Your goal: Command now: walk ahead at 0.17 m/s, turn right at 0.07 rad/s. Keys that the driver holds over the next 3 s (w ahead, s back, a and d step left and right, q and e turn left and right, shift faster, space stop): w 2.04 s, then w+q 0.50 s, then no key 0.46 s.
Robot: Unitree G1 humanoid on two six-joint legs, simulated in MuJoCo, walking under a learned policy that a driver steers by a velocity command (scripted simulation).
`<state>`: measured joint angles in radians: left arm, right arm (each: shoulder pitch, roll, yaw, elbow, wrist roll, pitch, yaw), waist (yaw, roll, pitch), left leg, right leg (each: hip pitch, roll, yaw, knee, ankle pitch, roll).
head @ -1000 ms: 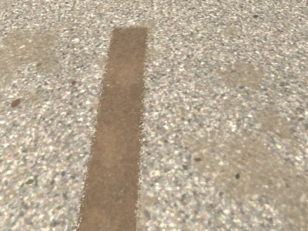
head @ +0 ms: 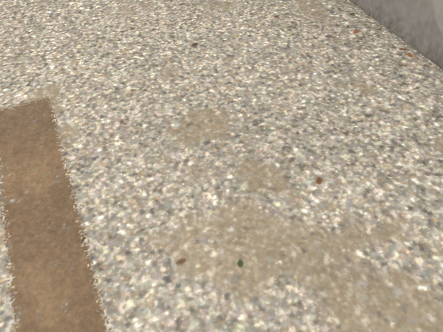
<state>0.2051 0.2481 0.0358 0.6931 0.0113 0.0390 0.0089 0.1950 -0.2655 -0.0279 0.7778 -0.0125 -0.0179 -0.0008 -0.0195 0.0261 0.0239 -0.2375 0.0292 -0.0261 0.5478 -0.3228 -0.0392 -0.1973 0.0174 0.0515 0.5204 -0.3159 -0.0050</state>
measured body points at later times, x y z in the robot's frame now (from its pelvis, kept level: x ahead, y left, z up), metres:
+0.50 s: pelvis +0.15 +0.05 +0.01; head +0.17 +0.07 +0.46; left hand +0.32 +0.31 -0.09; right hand +0.15 -0.22 -0.10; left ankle +0.07 +0.13 -0.73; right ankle +0.25 -0.12 -0.67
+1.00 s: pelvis +0.43 +0.00 +0.01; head +0.46 +0.00 +0.46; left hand +0.49 +0.28 -0.11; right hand +0.60 -0.27 -0.09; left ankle +0.52 +0.17 -0.66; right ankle +0.43 -0.08 -0.73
